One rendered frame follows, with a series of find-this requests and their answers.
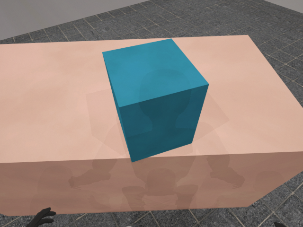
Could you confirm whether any robot left hand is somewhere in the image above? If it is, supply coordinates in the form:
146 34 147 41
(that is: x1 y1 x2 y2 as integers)
26 207 56 227

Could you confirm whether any pedestal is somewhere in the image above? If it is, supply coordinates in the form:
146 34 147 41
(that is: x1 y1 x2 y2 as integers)
0 35 303 216

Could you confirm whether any carton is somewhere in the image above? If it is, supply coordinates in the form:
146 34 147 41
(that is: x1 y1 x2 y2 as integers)
102 39 209 162

